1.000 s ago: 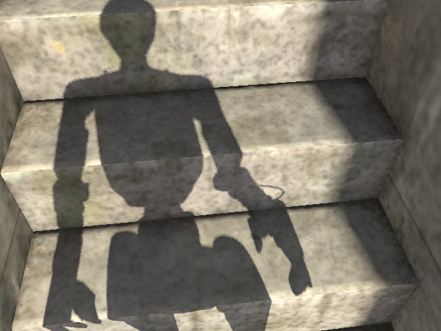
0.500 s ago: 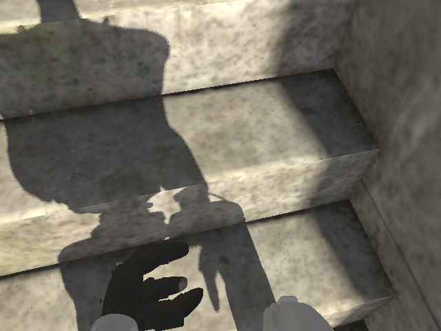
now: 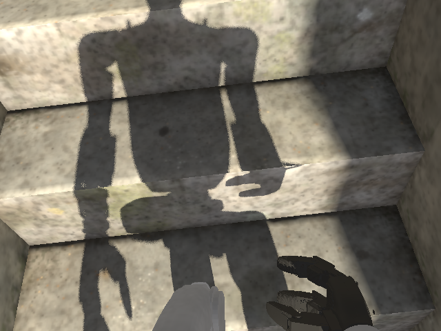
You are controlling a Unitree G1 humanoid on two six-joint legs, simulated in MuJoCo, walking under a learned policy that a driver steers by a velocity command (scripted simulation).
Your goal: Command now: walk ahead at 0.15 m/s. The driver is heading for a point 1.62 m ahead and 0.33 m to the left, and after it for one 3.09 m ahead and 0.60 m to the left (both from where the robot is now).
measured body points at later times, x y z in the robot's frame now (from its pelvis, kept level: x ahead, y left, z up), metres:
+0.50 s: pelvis +0.13 +0.00 +0.16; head +0.15 -0.02 +0.61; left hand +0.19 +0.22 +0.02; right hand +0.18 -0.23 +0.01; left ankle +0.11 +0.07 -0.56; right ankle +0.19 -0.11 -0.54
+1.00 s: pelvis +0.24 +0.03 +0.19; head +0.30 +0.02 +0.64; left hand +0.15 +0.26 +0.06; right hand +0.52 -0.10 +0.13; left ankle +0.37 +0.15 -0.27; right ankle +0.18 -0.11 -0.56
